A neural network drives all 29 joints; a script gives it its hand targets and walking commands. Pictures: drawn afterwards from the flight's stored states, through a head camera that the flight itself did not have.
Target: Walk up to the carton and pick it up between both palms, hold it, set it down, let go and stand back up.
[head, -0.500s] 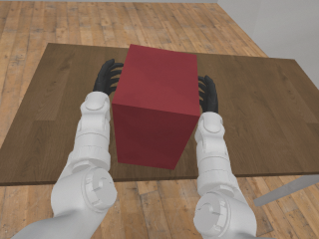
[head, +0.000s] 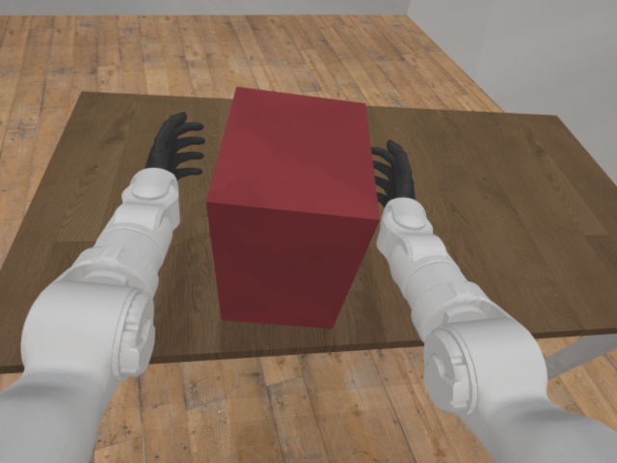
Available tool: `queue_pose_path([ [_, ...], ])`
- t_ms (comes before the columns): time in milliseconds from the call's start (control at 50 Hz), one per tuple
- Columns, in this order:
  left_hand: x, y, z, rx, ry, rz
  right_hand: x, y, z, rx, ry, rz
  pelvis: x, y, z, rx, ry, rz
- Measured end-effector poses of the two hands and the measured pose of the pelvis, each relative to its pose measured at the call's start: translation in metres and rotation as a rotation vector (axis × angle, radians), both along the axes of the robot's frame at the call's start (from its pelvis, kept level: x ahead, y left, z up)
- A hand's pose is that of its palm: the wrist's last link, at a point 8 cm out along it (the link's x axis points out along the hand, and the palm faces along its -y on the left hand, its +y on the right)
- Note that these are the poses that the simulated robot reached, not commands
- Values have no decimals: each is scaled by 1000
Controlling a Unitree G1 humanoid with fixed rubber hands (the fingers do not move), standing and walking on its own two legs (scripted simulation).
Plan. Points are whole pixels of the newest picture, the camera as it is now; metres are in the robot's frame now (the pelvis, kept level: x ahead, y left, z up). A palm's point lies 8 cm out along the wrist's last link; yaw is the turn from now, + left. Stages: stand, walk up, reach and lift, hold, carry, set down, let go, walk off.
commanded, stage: set down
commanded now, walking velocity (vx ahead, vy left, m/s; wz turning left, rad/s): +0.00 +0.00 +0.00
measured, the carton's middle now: (288, 218) +0.45 +0.02 +0.06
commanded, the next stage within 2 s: none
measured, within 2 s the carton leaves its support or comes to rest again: neither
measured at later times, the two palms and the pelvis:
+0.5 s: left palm (145, 137) +0.46 +0.19 +0.18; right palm (426, 163) +0.44 -0.13 +0.19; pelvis -0.03 -0.01 +0.00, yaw +1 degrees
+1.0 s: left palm (123, 75) +0.46 +0.20 +0.25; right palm (466, 113) +0.44 -0.15 +0.26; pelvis -0.02 -0.02 +0.01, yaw +2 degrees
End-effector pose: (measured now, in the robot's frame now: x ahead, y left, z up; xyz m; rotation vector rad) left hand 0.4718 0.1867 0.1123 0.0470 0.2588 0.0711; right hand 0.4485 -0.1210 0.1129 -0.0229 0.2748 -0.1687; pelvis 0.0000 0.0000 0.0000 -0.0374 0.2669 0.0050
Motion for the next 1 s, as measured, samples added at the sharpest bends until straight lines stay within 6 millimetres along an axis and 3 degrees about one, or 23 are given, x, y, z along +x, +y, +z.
queue_pose_path([
  [180,-7,-1,21,11,-2,-16,-4,-11,28,5,-4,-10,-13,-5,-3,0,-9,10],
  [380,-14,3,43,3,-14,15,-9,-7,54,13,4,-2,-25,-10,-4,7,-12,15],
  [800,-12,10,125,-15,-70,25,-7,-15,139,24,-33,-30,-26,-14,2,6,-76,28],
  [920,-12,12,140,-13,-74,13,-8,-22,148,21,-28,-33,-23,-15,5,10,-100,29],
  [1000,-13,11,139,-7,-62,5,-10,-25,145,27,-22,-30,-21,-16,6,12,-117,29],
])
